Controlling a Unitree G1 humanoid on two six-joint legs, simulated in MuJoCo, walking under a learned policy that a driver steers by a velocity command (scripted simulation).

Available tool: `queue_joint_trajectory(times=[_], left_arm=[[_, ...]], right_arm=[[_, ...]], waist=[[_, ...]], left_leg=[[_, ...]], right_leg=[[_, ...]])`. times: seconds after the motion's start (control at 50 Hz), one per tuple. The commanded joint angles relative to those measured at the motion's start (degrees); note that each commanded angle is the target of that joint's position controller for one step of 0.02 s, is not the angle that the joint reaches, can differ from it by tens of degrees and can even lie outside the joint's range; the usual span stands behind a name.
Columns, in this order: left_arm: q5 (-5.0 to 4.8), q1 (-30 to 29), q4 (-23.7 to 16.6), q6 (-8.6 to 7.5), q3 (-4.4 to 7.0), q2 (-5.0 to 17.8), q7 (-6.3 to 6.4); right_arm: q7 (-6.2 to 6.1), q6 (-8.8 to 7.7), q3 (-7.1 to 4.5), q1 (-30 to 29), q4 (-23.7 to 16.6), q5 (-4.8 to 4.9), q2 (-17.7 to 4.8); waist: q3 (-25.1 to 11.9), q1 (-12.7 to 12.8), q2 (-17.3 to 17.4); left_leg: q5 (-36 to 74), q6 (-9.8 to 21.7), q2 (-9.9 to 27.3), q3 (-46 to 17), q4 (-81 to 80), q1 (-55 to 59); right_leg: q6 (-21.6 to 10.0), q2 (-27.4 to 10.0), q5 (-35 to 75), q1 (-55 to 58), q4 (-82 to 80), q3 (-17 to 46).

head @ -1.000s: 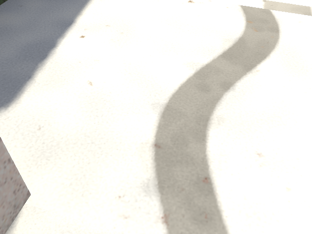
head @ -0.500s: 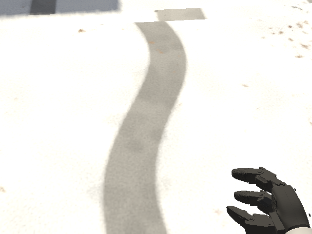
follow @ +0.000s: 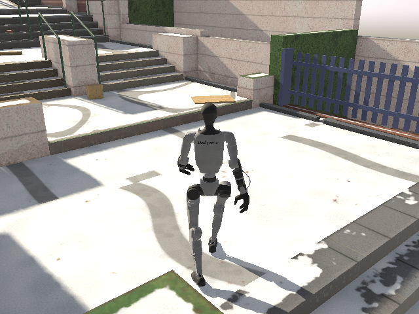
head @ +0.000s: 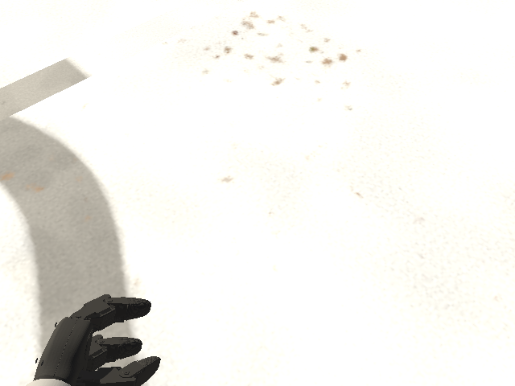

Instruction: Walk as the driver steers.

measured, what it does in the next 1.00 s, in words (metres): walks ahead, turning right: right foot, then left foot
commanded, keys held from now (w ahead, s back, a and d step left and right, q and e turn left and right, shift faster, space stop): w+shift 0.26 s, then shift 0.12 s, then e+shift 0.62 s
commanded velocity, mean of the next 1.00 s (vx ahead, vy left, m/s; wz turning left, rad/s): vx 0.49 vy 0.00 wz -0.55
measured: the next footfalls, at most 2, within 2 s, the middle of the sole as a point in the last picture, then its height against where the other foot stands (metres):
right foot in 0.02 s outside the picture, level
left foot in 0.44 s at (198, 309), level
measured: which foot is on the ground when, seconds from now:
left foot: down 0.00-0.02, up 0.04-0.42, down 0.44-0.90, up 0.92-1.00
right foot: up 0.00-0.00, down 0.02-0.42, up 0.44-0.86, down 0.88-1.00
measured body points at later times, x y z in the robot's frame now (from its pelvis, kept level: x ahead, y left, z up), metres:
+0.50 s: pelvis +0.46 +0.05 +0.00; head +0.51 +0.05 +0.45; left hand +0.49 +0.33 -0.13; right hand +0.65 -0.21 -0.07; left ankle +0.62 +0.14 -0.71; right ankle +0.20 -0.04 -0.60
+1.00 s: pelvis +0.62 +0.01 +0.02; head +0.65 -0.05 +0.47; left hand +0.90 +0.19 -0.05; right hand +0.67 -0.33 -0.08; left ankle +0.65 +0.16 -0.62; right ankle +0.65 -0.10 -0.71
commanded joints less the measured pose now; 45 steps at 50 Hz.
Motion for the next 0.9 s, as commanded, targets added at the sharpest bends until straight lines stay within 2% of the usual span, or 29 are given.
queue_joint_trajectory(times=[0.02,0.04,0.06,0.08,0.1,0.12,0.16,0.2,0.24,0.28,0.32,0.36,0.38,0.4,0.42,0.44,0.46,0.48,0.5,0.52,0.54,0.56,0.6,0.64,0.72,0.8,0.86,0.88,0.9], left_arm=[[-0.11,30.74,7.67,-0.90,5.23,9.76,2.77],[-0.80,25.71,7.25,-0.74,5.97,13.64,3.79],[-0.10,24.91,4.39,-0.63,6.29,16.00,4.42],[-0.60,26.86,5.65,-0.68,6.15,12.60,5.15],[-0.69,25.48,7.54,-1.29,5.58,10.64,5.58],[-0.60,23.70,8.23,-2.31,5.01,8.79,5.54],[-0.89,22.40,9.25,-4.09,3.59,5.82,5.97],[-1.48,23.41,10.88,-5.48,3.40,6.11,5.56],[-1.72,22.71,11.20,-6.34,3.59,6.80,4.87],[-2.85,23.26,11.91,-7.12,3.58,6.99,4.26],[-3.71,27.77,14.39,-7.47,3.65,8.00,4.08],[-3.10,30.39,16.29,-7.18,3.76,9.62,4.42],[-2.51,30.95,16.79,-6.89,3.88,10.66,4.79],[-3.50,31.18,16.70,-4.84,3.22,8.08,4.82],[-2.81,26.41,16.07,-3.47,3.66,10.97,4.93],[-1.47,22.75,13.06,-3.09,3.30,8.77,5.20],[-2.29,36.04,13.26,-3.36,0.88,-0.82,4.86],[-3.29,34.77,13.20,-3.52,2.15,7.25,4.54],[-5.82,28.09,10.03,-2.81,3.08,9.52,4.89],[-5.42,21.91,8.48,-1.89,3.14,9.64,5.61],[-5.41,20.16,8.23,-0.58,3.43,8.49,5.98],[-5.28,21.86,8.06,0.86,3.53,6.80,6.08],[-5.22,24.92,7.44,3.11,3.43,3.53,6.68],[-4.19,21.34,5.27,3.54,3.43,2.94,7.24],[-3.45,17.89,4.77,2.78,3.86,3.91,5.35],[-3.44,11.69,1.57,3.95,5.52,6.93,3.69],[-3.67,12.77,0.62,4.15,6.72,7.36,3.37],[-3.37,17.14,1.79,3.76,7.63,8.46,3.97],[-3.13,22.69,2.40,3.02,9.93,15.20,5.28]], right_arm=[[-0.48,0.32,-3.62,-10.78,-7.26,0.18,-15.16],[0.31,-0.08,-1.54,-10.37,-10.96,-0.94,-5.44],[0.96,-0.75,-1.18,-7.39,-16.18,1.35,-6.95],[1.19,-1.63,-1.48,-15.17,-16.52,0.95,-9.58],[1.48,-1.82,-1.21,-15.42,-16.46,1.20,-8.94],[1.62,-1.29,-0.88,-16.36,-15.89,-0.01,-7.98],[2.48,0.88,-0.41,-13.38,-14.57,-1.57,-6.33],[3.21,1.68,-0.01,-18.94,-16.75,-1.57,-5.14],[3.76,1.23,0.67,-26.24,-19.32,-0.67,-4.43],[4.80,0.61,1.14,-28.87,-19.11,0.05,-3.24],[4.95,-0.04,1.13,-30.50,-18.29,0.32,-2.72],[4.33,-0.40,0.72,-30.67,-17.72,-0.33,-3.89],[3.83,-0.63,0.13,-28.27,-16.84,-0.89,-5.27],[3.13,-2.17,-2.29,-29.28,-19.33,2.44,-9.40],[2.63,-2.67,-2.93,-19.49,-17.35,2.80,-10.69],[1.87,-2.63,-3.37,-8.24,-14.61,1.06,-14.31],[2.54,-3.27,-2.58,-6.88,-14.17,-2.59,-14.96],[2.71,-2.48,-2.72,-6.87,-16.79,-1.77,-12.83],[2.18,-1.64,-3.22,-13.35,-17.89,-0.69,-12.02],[1.25,-0.77,-2.70,-17.62,-17.69,0.38,-9.11],[0.53,-0.40,-1.76,-20.58,-16.96,1.02,-6.45],[0.36,-0.63,-1.51,-22.18,-16.71,0.52,-6.26],[0.86,-0.97,-1.78,-28.34,-16.65,0.09,-6.46],[0.82,-1.23,-2.60,-31.21,-15.85,-0.09,-8.20],[-0.59,0.35,-3.36,-33.43,-14.91,0.97,-9.60],[-0.36,2.63,-4.35,-32.55,-13.64,2.27,-11.11],[0.06,3.95,-4.95,-32.84,-12.95,3.42,-11.23],[0.33,4.24,-4.88,-31.39,-12.15,3.72,-10.05],[0.56,4.37,-4.94,-29.56,-12.72,2.77,-9.54]], waist=[[-9.76,20.93,5.10],[-11.25,11.43,-9.02],[-23.16,9.33,-9.07],[-15.68,11.96,-0.04],[-5.34,8.38,2.72],[-1.34,5.73,6.51],[1.59,1.21,6.48],[5.16,1.10,4.15],[7.67,2.14,2.51],[7.27,3.16,2.89],[6.06,5.52,3.15],[3.53,6.42,1.25],[0.88,5.52,-0.87],[-3.13,1.78,-1.11],[-7.95,-5.65,-3.59],[-16.38,-9.27,-1.09],[-29.74,-1.48,20.58],[-39.22,-4.71,15.58],[-32.88,-3.42,14.88],[-22.77,-2.44,7.34],[-14.03,0.20,4.15],[-9.49,2.89,4.71],[-4.90,6.90,7.58],[-3.53,7.34,7.25],[-8.00,6.50,6.43],[-5.34,4.47,6.34],[-4.03,5.74,6.02],[-5.33,7.39,3.08],[-4.79,8.84,-9.30]], left_leg=[[59.98,5.82,8.19,-3.59,44.76,-29.37],[-2.17,5.76,-0.10,-6.30,65.44,-47.63],[-0.83,5.69,-1.17,-18.44,72.69,-59.37],[5.78,5.68,0.51,-20.01,68.92,-63.52],[7.88,5.76,3.08,-19.79,63.18,-63.36],[7.53,5.31,4.85,-20.19,58.56,-59.81],[5.62,3.74,6.98,-21.06,52.51,-53.84],[7.42,2.52,8.82,-20.24,43.73,-56.07],[18.73,2.82,9.34,-18.85,30.60,-53.34],[33.69,4.37,6.92,-16.10,18.31,-42.52],[43.50,5.97,3.40,-13.65,11.83,-37.63],[41.79,7.66,-0.72,-11.64,7.70,-36.73],[38.09,8.35,-3.11,-11.19,7.13,-33.80],[35.71,8.07,-4.64,-14.70,5.99,-28.29],[42.65,8.51,-2.15,-16.20,3.04,-19.48],[63.69,10.32,7.69,-22.83,10.24,-1.33],[88.35,21.13,26.91,-44.59,14.97,18.74],[87.79,22.27,26.65,-48.51,12.31,20.02],[68.55,21.52,26.04,-43.36,8.30,13.85],[60.78,18.81,22.00,-37.24,4.22,2.03],[53.82,17.63,19.69,-32.11,0.96,-8.90],[51.05,16.56,18.51,-27.99,-3.03,-19.63],[43.90,15.85,17.21,-20.21,-8.35,-31.89],[45.85,15.89,16.22,-15.13,-9.82,-34.19],[42.07,14.88,14.99,-7.91,-7.15,-28.35],[32.89,13.20,17.69,-6.90,-4.61,-23.28],[35.13,9.81,18.22,-5.24,2.91,-19.94],[37.57,7.51,15.39,-3.07,11.61,-21.09],[25.21,3.05,8.54,-1.28,29.42,-31.45]], right_leg=[[-5.47,0.03,-1.92,47.76,-10.81,8.70],[-4.97,-11.18,2.06,55.90,-4.62,25.10],[-14.77,-21.43,-8.76,65.57,-17.24,49.20],[-12.36,-20.08,-13.64,58.54,-25.54,50.00],[-10.77,-19.65,-12.54,47.81,-28.23,44.46],[-9.05,-17.17,-9.35,38.68,-29.09,40.61],[-7.83,-14.00,-7.03,26.78,-31.58,33.84],[-7.04,-11.91,-5.06,22.33,-35.36,28.54],[-4.82,-8.31,1.35,18.58,-38.43,21.63],[-2.37,-5.74,13.38,15.87,-39.57,15.63],[-0.46,-7.25,27.31,22.30,-38.77,14.37],[1.88,-8.01,40.75,32.84,-33.25,13.97],[3.34,-8.56,48.21,36.92,-27.98,14.40],[4.78,-10.27,49.89,37.93,-17.59,18.23],[6.89,-9.31,49.87,36.51,-5.87,17.28],[9.62,-4.53,30.21,25.13,13.26,16.58],[12.91,5.58,-30.19,6.92,42.05,19.52],[14.23,4.10,-29.69,5.16,48.82,25.16],[15.00,-0.54,-24.93,-1.22,48.11,22.09],[15.47,-4.19,-20.19,-2.91,43.20,16.55],[15.76,-5.88,-18.79,-3.15,42.16,14.52],[15.73,-7.42,-17.83,1.83,41.09,13.61],[16.17,-9.48,-17.51,6.67,34.15,12.23],[16.34,-10.71,-12.05,6.23,24.56,11.25],[14.26,-10.88,5.32,11.34,8.76,8.77],[11.65,-10.28,1.19,10.93,2.02,5.36],[8.40,-7.88,-3.28,13.39,-5.67,2.04],[6.26,-5.62,0.90,19.46,-10.95,2.09],[1.13,-10.48,29.57,28.40,-17.64,16.27]])
Keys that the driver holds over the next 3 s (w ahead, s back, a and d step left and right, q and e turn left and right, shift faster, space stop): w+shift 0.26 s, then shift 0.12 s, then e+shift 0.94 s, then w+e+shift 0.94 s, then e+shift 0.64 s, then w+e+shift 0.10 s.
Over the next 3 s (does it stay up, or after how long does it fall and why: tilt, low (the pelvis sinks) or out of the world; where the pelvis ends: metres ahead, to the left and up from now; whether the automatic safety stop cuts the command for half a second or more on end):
stays up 0.46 -0.95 0.03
